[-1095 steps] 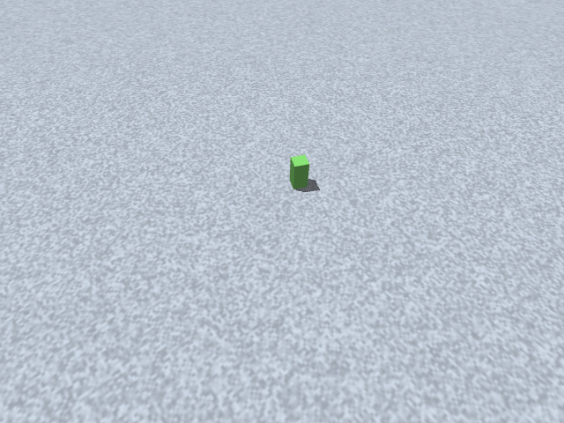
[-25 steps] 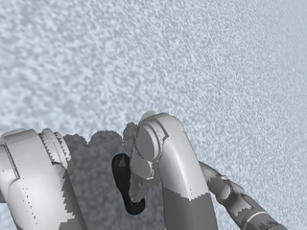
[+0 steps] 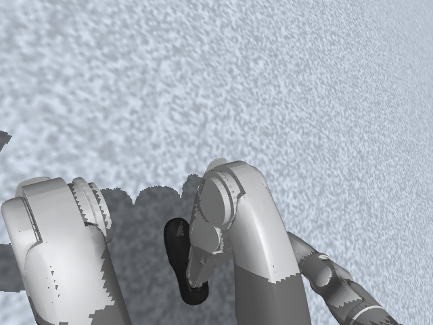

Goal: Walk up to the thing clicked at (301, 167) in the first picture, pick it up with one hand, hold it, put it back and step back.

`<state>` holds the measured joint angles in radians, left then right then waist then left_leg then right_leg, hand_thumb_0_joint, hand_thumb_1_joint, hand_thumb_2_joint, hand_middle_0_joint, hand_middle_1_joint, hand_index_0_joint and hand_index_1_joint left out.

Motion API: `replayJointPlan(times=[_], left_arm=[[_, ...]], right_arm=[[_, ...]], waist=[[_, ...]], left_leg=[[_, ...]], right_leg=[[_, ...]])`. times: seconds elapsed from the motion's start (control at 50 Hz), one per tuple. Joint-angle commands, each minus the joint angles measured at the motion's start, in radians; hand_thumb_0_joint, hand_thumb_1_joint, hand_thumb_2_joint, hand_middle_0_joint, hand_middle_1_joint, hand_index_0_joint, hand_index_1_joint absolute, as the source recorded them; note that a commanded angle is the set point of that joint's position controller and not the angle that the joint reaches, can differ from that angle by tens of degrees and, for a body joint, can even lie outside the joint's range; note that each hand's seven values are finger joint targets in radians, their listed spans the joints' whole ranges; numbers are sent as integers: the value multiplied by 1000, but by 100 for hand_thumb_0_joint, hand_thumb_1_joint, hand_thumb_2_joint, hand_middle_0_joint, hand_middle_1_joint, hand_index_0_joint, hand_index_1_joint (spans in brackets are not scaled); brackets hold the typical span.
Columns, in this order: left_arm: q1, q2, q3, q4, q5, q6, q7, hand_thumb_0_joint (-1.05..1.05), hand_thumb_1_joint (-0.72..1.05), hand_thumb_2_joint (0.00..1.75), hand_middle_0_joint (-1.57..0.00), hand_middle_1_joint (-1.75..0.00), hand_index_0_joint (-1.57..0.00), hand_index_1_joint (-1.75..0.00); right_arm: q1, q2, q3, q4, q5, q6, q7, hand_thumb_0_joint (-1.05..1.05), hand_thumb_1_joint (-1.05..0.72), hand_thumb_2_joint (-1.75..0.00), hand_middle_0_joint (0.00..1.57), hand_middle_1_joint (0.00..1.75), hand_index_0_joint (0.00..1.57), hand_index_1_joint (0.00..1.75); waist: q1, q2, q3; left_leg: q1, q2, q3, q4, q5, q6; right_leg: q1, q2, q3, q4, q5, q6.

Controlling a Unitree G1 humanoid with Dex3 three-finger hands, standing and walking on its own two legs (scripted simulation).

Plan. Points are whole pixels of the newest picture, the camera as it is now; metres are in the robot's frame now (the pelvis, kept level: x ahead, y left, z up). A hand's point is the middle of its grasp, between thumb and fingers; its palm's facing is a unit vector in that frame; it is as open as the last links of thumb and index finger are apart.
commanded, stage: withdraw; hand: left
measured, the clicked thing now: out of the picture +0.41 +0.35 -0.21
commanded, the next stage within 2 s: rise in 0.08 s
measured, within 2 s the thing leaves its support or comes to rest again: neither
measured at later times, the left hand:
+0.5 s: hand out of the picture +0.23 +0.48 -0.01, palm faces +0.61 -0.66 -0.43, open 17.0 cm
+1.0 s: hand out of the picture +0.19 +0.35 +0.18, palm faces +0.48 -0.74 -0.48, open 17.6 cm
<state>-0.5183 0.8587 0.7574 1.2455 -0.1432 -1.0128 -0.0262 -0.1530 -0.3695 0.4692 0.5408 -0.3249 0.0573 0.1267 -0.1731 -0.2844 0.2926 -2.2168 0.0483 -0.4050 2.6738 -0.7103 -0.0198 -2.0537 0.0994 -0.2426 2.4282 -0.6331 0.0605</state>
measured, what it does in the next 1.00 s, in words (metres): rises, turning left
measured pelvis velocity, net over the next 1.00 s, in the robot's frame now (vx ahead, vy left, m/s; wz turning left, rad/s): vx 0.05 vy -0.02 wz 0.27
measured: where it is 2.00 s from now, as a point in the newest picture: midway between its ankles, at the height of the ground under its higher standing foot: (136, 302)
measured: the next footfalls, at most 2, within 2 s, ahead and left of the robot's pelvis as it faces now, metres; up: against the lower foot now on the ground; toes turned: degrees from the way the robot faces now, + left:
none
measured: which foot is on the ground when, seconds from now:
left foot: down 0.00-1.00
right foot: down 0.00-1.00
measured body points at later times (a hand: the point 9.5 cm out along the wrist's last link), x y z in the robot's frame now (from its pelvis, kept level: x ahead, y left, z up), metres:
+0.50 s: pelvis +0.01 -0.01 +0.07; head +0.18 +0.13 +0.46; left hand +0.19 +0.51 +0.01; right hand +0.27 -0.21 -0.03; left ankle +0.08 +0.13 -0.25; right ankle +0.14 -0.12 -0.25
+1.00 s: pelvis +0.05 -0.02 +0.28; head +0.19 +0.05 +0.70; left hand +0.16 +0.38 +0.22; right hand +0.31 -0.20 +0.17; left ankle +0.08 +0.13 -0.25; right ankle +0.14 -0.13 -0.25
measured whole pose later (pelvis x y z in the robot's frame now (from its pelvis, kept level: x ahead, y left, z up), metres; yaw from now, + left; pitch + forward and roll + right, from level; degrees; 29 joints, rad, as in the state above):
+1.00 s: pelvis +0.05 -0.02 +0.28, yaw +15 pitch +28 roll -4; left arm 0.15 0.40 0.31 0.30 -0.04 0.11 0.13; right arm 0.08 -0.23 0.02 0.53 0.05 0.07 -0.09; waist -0.02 0.00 -0.15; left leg -1.53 0.06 -0.08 1.67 -0.62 -0.03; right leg -1.46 -0.02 -0.06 1.63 -0.65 0.00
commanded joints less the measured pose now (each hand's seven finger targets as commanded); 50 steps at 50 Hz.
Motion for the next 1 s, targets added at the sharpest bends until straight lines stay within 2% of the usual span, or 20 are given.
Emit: replayJointPlan(times=[0.0, 0.04, 0.06, 0.08, 0.1, 0.18, 0.2, 0.24, 0.32, 0.34, 0.36, 0.4, 0.52, 0.62, 0.7, 0.8, 0.84, 0.86, 0.94, 0.98], left_arm=[[-45, 177, -20, -284, -43, 8, -59, 0, -44, 14, -22, -16, -24, -14], [-20, 213, 20, -353, -61, 51, -83, 0, -46, 15, -22, -17, -24, -15], [17, 134, -39, -332, -70, 81, -102, 0, -46, 12, -20, -15, -23, -13], [39, 86, -49, -350, -88, 103, -118, 0, -51, 10, -19, -14, -22, -11], [35, 109, -23, -411, -105, 117, -128, 0, -51, 9, -18, -14, -22, -11], [111, 25, -47, -428, -147, 170, -176, 0, -44, 3, -10, -10, -15, -5], [144, 244, -5, -389, 32, 248, -122, 0, -46, 1, -6, -7, -9, -4], [38, 136, -65, -495, 22, 307, -101, 0, -48, 3, -7, -6, -8, -4], [14, 304, 11, -647, 95, 435, -39, 0, -50, 1, -8, -7, -10, -4], [0, 298, 5, -664, 109, 462, -31, 0, -42, 9, -7, -8, -7, -8], [13, 249, -26, -649, 121, 492, -23, 0, -40, 14, -7, -8, -7, -8], [123, 205, -19, -588, 129, 556, -5, 0, -46, 11, -6, -7, -6, -7], [255, 26, -119, -619, 144, 720, 21, 0, -52, 7, -5, -6, -6, -6], [332, 1, -186, -891, 137, 835, 59, 0, -54, 6, -5, -6, -5, -6], [491, 4, -153, -1084, 124, 914, 107, 0, -57, 4, -5, -5, -5, -5], [596, -109, -203, -1129, 113, 998, 153, 0, -60, 3, -5, -5, -5, -5], [678, -199, -267, -1075, 110, 1038, 162, 0, -61, 1, -4, -4, -4, -4], [640, -184, -267, -1130, 106, 1046, 170, 0, -60, 3, -5, -5, -5, -5], [715, -318, -398, -1058, 113, 1107, 182, 0, -61, 1, -4, -4, -4, -4], [690, -305, -411, -1096, 119, 1129, 198, 0, -60, 2, -5, -5, -5, -5]], right_arm=[[53, -334, -190, -13, 36, 6, -29, 0, -90, -89, 20, 30, 20, 30], [64, -341, -227, -26, 62, -1, -37, 0, -90, -89, 20, 30, 20, 30], [81, -318, -234, -3, 78, -1, -37, 0, -89, -89, 20, 30, 20, 30], [86, -309, -252, -5, 92, -7, -37, 0, -89, -89, 20, 30, 20, 30], [94, -309, -266, -6, 105, -12, -39, 0, -89, -89, 20, 30, 20, 30], [86, -287, -308, -17, 151, -31, -49, 0, -84, -89, 20, 30, 20, 30], [132, -269, -380, 20, 193, -24, -59, 0, -90, -91, 20, 30, 20, 30], [129, -251, -394, -12, 219, -19, -59, 0, -91, -91, 20, 30, 20, 30], [170, -218, -440, 9, 265, -16, -69, 0, -98, -93, 20, 30, 20, 30], [187, -206, -448, 17, 269, -10, -71, 0, -90, -90, 20, 30, 20, 30], [193, -194, -456, 20, 276, -8, -72, 0, -90, -90, 20, 30, 20, 30], [191, -176, -474, 12, 291, -3, -77, 0, -90, -90, 20, 30, 20, 30], [219, -152, -532, -13, 324, 13, -84, 0, -90, -90, 20, 30, 20, 30], [230, -130, -552, -67, 354, 17, -105, 0, -90, -90, 20, 30, 20, 30], [235, -100, -555, -106, 370, 20, -138, 0, -90, -90, 20, 30, 20, 30], [235, -38, -535, -110, 372, 13, -188, 0, -90, -90, 20, 30, 20, 30], [231, -35, -534, -128, 372, 3, -207, 0, -90, -90, 20, 30, 20, 30], [242, -19, -523, -118, 371, -2, -215, 0, -90, -90, 20, 30, 20, 30], [273, -12, -518, -130, 371, -34, -248, 0, -90, -90, 20, 30, 20, 30], [300, -7, -516, -127, 370, -52, -263, 0, -90, -90, 20, 30, 20, 30]], waist=[[-6, 707, -673], [23, 697, -694], [24, 676, -669], [31, 632, -664], [48, 621, -671], [71, 541, -671], [119, 612, -774], [95, 675, -795], [147, 711, -831], [142, 711, -859], [136, 703, -859], [176, 647, -846], [181, 477, -921], [198, 415, -1012], [233, 420, -1101], [214, 417, -1006], [193, 392, -948], [197, 386, -929], [155, 376, -854], [148, 360, -850]], left_leg=[[456, 55, 151, -424, 158, -22], [428, 47, 161, -439, 142, -16], [397, 44, 165, -446, 94, -10], [375, 41, 171, -444, 71, -4], [358, 37, 176, -449, 52, 0], [330, 31, 184, -473, 9, 12], [452, 31, 223, -527, 37, 19], [468, 39, 218, -584, 5, 15], [493, 32, 242, -648, -32, 20], [519, 29, 247, -644, 3, 19], [529, 26, 252, -654, 19, 18], [509, 16, 268, -686, 9, 23], [564, 0, 299, -759, 46, 33], [659, -10, 317, -887, 7, 43], [813, -17, 341, -982, 90, 40], [910, -26, 369, -1095, 156, 41], [946, -29, 377, -1144, 175, 43], [956, -30, 382, -1168, 167, 43], [1094, -27, 381, -1273, 258, 38], [1149, -27, 386, -1320, 293, 39]], right_leg=[[198, 10, -83, -152, 165, -79], [183, 6, -74, -162, 158, -81], [145, 5, -70, -165, 117, -83], [131, 4, -64, -179, 104, -83], [124, 3, -60, -185, 90, -83], [102, -5, -46, -206, 51, -85], [129, -17, -11, -254, 58, -89], [92, -20, 0, -247, 50, -93], [70, -32, 37, -276, 16, -100], [78, -34, 43, -278, 37, -100], [71, -40, 52, -282, 44, -102], [75, -43, 63, -320, 18, -105], [170, -53, 100, -461, 10, -103], [327, -61, 139, -626, -33, -96], [512, -70, 171, -731, 32, -94], [675, -77, 190, -871, 78, -89], [733, -79, 194, -936, 91, -87], [767, -82, 202, -973, 80, -86], [869, -85, 190, -1083, 175, -83], [959, -91, 195, -1146, 216, -79]])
